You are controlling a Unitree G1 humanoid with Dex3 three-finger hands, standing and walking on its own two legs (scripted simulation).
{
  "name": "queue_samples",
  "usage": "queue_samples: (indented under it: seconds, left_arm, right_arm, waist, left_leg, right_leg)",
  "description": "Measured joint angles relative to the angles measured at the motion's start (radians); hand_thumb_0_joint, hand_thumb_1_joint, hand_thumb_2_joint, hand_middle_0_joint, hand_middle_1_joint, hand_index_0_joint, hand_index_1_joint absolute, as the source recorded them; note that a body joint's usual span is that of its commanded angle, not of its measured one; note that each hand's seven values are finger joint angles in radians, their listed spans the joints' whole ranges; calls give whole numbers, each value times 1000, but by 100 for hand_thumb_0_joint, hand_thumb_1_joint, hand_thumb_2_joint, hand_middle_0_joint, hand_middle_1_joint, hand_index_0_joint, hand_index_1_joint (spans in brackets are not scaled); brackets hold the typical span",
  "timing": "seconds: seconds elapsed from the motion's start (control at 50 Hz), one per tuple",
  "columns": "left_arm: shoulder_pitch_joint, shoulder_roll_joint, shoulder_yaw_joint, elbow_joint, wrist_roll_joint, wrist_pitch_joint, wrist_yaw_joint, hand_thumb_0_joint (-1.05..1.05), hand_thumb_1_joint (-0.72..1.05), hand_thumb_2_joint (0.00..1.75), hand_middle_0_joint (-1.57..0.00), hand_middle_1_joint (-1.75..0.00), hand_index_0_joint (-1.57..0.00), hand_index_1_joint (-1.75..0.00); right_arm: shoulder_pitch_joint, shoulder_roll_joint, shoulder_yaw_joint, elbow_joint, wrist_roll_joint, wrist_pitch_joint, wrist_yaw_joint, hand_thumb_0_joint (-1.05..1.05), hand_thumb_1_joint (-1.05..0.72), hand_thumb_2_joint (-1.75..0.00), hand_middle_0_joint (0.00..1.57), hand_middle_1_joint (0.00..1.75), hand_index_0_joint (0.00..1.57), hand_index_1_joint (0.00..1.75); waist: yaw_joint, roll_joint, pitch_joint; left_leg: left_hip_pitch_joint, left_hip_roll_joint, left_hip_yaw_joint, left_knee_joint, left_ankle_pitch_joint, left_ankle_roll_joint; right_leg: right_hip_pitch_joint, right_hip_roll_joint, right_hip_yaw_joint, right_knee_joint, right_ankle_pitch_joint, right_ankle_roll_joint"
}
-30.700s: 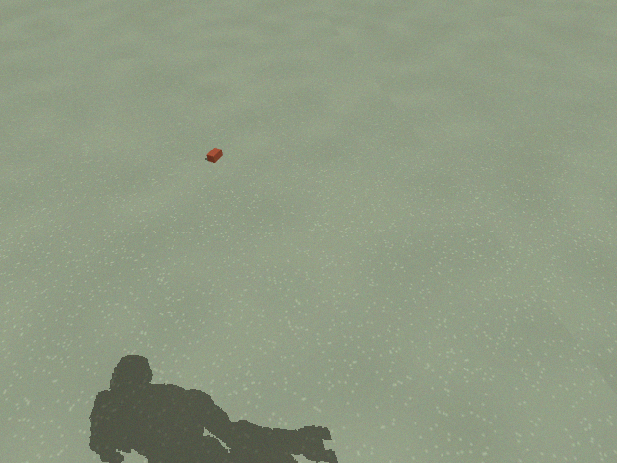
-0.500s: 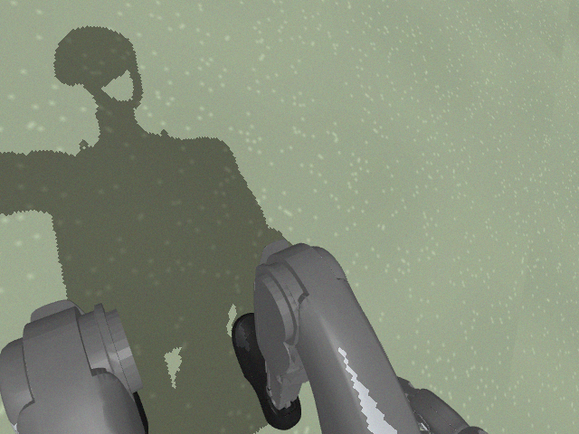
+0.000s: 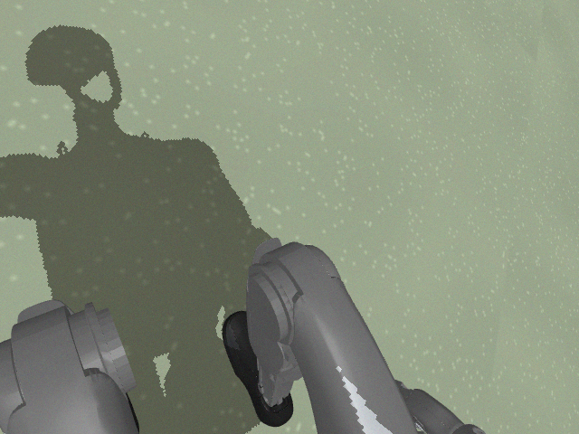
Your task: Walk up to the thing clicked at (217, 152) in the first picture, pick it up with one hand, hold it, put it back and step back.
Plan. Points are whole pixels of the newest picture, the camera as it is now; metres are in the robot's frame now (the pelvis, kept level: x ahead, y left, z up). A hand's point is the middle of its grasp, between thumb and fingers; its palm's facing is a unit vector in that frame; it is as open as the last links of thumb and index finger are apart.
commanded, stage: open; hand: left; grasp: from above
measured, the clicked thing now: out of the picture +0.42 +0.34 -0.27
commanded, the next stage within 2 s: withdraw in 1.16 s
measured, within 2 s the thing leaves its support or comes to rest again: neither
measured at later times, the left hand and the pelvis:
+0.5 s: hand out of the picture +0.41 +0.35 -0.25, palm faces -0.45 -0.16 -0.88, open 10.0 cm; pelvis +0.00 +0.00 +0.00, yaw +0 degrees
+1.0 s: hand out of the picture +0.42 +0.34 -0.25, palm faces -0.41 -0.14 -0.90, open 12.3 cm; pelvis +0.00 +0.00 +0.00, yaw +0 degrees
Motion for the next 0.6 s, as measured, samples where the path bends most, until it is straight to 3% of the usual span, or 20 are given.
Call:
queue_samples:
  seconds: [0.1, 0.2, 0.34, 0.46, 0.6]
  left_arm:
    - [-9, -9, -14, 11, -1, 17, 13, -1, 41, 8, -103, -10, -105, -8]
    - [-15, 2, 10, 13, -9, 37, 16, 0, 40, 13, -96, -14, -98, -13]
    - [-28, 30, 25, 7, -40, 53, -20, 0, 28, 29, -81, -27, -81, -26]
    - [-18, 34, 22, -16, -60, 33, -58, 0, 14, 42, -70, -40, -69, -39]
    - [-4, 37, 15, -25, -50, -7, -64, 0, 1, 54, -56, -51, -56, -51]
  right_arm:
    - [-8, -4, 3, -7, 3, -17, 8, 0, -90, -90, 20, 30, 21, 30]
    - [-10, -11, 4, -19, 7, -39, 21, 0, -90, -90, 20, 30, 21, 30]
    - [-17, -13, 0, -25, 9, -42, 24, 0, -90, -90, 20, 30, 21, 30]
    - [-9, -11, 12, -24, 9, -29, 21, 0, -90, -90, 20, 30, 20, 30]
    - [-4, -5, 29, -33, 11, -7, 13, 0, -90, -90, 20, 30, 21, 30]
  waist:
    - [-3, -1, -2]
    - [-7, -6, 3]
    - [-10, -7, 18]
    - [-4, -4, 33]
    - [-2, -3, 36]
  left_leg:
    - [-2, 2, 3, -2, 1, 6]
    - [1, 0, 2, 0, -1, 3]
    - [-4, -2, 1, -5, -2, 1]
    - [8, -5, -5, -5, -7, -7]
    - [16, -3, -11, -8, -4, -8]
  right_leg:
    - [1, 2, 2, -5, 1, 4]
    - [4, 0, 2, -2, -2, 3]
    - [-1, -2, 1, -5, -5, 2]
    - [10, -4, -4, -5, -10, -4]
    - [16, -2, -9, -10, -2, -5]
